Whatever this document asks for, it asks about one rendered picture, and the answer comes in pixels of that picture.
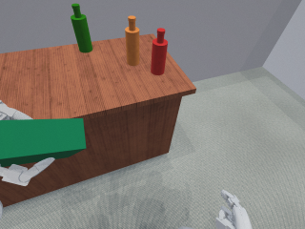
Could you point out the robot left hand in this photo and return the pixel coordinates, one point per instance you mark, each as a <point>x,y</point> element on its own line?
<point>17,174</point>

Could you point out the robot right hand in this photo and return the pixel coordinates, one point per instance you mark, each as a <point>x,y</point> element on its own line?
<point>237,219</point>

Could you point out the table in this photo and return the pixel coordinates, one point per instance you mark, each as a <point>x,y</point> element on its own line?
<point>129,114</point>

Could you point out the sponge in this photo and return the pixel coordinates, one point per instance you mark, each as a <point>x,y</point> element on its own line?
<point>25,141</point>

